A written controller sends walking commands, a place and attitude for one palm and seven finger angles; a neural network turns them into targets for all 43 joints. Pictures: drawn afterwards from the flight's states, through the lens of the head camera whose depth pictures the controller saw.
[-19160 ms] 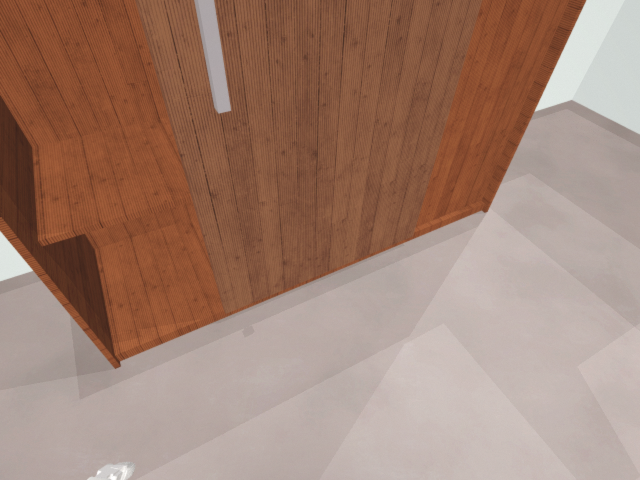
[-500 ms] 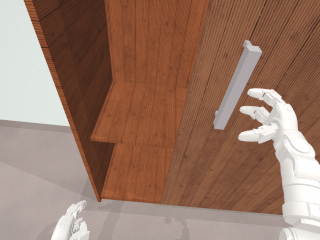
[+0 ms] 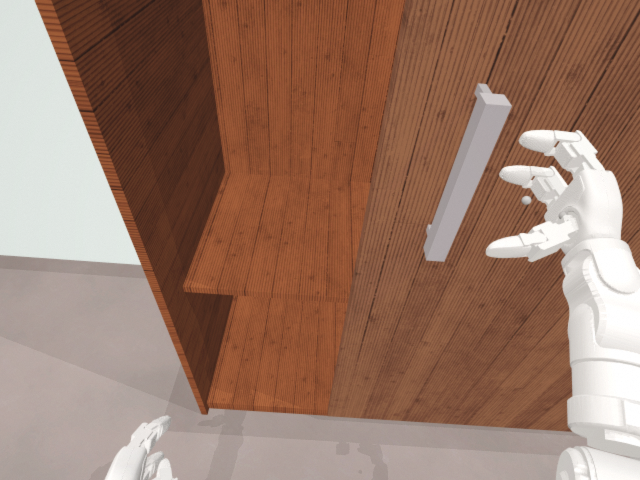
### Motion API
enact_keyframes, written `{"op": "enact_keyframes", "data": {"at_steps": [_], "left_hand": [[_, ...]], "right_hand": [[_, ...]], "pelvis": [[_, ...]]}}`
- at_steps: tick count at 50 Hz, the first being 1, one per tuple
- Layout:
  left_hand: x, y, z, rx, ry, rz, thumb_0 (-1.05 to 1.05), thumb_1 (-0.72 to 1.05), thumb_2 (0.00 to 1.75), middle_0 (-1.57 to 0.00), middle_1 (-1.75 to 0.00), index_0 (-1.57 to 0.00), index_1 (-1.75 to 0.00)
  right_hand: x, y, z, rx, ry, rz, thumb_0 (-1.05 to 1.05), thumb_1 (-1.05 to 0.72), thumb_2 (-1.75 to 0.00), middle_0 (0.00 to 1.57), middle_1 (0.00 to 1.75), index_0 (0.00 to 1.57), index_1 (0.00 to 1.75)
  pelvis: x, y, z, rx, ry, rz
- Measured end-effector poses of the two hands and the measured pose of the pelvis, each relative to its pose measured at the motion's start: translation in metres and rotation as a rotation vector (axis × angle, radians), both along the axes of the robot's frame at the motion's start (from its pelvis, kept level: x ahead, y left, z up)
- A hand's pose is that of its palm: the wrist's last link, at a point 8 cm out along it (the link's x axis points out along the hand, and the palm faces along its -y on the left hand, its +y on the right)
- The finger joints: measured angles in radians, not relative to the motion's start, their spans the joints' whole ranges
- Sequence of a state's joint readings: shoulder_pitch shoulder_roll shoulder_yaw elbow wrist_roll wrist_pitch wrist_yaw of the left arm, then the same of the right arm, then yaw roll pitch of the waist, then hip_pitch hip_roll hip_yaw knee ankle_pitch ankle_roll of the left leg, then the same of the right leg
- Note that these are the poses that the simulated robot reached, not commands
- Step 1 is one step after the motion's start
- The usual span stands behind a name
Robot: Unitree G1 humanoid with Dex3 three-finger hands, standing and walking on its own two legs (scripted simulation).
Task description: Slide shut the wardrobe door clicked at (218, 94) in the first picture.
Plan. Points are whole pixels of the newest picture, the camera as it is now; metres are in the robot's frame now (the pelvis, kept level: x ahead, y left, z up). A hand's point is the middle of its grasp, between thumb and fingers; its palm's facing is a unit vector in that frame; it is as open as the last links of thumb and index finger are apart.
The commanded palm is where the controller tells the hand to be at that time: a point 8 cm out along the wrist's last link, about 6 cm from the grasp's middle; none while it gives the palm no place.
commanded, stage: move the hooked fingers beside the handle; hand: right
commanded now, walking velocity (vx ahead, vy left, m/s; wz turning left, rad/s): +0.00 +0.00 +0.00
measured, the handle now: (455, 180) +0.45 -0.14 +0.18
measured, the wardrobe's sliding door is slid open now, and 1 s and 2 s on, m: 0.37 0.37 0.37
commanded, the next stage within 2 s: feel for the door with the fingertips in 1.22 s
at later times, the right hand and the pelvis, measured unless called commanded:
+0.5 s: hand (515, 216) +0.40 -0.20 +0.18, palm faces +0.01 +1.00 -0.03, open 14.0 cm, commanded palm +0.36 -0.25 +0.18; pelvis +0.00 -0.01 +0.00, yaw +0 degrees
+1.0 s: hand (504, 220) +0.38 -0.18 +0.19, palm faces +0.02 +1.00 -0.03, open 14.0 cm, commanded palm +0.36 -0.24 +0.19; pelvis +0.00 +0.00 +0.00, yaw +0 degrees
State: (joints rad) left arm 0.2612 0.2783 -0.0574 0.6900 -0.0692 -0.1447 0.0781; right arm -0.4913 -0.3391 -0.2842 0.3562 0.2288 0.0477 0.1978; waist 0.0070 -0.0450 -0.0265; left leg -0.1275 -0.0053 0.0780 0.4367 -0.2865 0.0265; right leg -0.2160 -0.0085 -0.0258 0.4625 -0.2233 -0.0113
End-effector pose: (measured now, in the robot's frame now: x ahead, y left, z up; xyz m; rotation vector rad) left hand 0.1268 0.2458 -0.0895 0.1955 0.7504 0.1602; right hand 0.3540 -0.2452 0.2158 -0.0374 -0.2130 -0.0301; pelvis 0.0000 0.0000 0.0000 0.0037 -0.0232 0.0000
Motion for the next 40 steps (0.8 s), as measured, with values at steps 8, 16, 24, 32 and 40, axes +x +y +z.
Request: {"op": "enact_keyframes", "data": {"at_steps": [8,16,24,32,40], "left_hand": [[-0.001,0.002,-0.004,-0.026,0.004,0.034,0.01,0.91,0.89,-0.2,-0.3,-0.2,-0.3],[-0.001,-0.003,-0.002,0.001,0.009,0.001,0.01,0.91,0.89,-0.2,-0.3,-0.2,-0.3],[0.009,-0.008,-0.001,-0.036,-0.012,0.015,0.01,0.91,0.89,-0.2,-0.3,-0.2,-0.3],[0.007,-0.007,0.001,-0.009,-0.006,0.0,0.01,0.91,0.89,-0.2,-0.3,-0.2,-0.3],[0.015,-0.009,0.0,-0.031,-0.013,0.001,0.01,0.91,0.89,-0.2,-0.3,-0.2,-0.3]], "right_hand": [[0.018,-0.016,-0.041,0.016,0.339,0.013,-0.01,0.5,-0.3,0.3,1.2,0.3,1.2],[-0.001,0.001,-0.019,0.004,0.041,0.016,-0.02,0.5,-0.3,0.3,1.2,0.3,1.2],[0.022,-0.011,-0.025,0.008,0.267,0.016,-0.01,0.5,-0.3,0.3,1.2,0.3,1.2],[0.004,-0.002,-0.035,0.011,0.118,0.003,-0.02,0.49,-0.3,0.3,1.2,0.3,1.2],[0.017,-0.007,-0.01,0.008,0.173,0.023,-0.01,0.5,-0.3,0.3,1.2,0.3,1.2]], "pelvis": [[-0.002,-0.003,-0.001,0.003,0.026,0.001],[0.001,-0.004,0.0,0.001,0.012,0.003],[0.0,-0.005,-0.001,0.003,0.023,0.0],[0.003,-0.006,0.0,-0.001,0.022,0.008],[0.004,-0.005,-0.001,0.002,0.012,-0.003]]}}
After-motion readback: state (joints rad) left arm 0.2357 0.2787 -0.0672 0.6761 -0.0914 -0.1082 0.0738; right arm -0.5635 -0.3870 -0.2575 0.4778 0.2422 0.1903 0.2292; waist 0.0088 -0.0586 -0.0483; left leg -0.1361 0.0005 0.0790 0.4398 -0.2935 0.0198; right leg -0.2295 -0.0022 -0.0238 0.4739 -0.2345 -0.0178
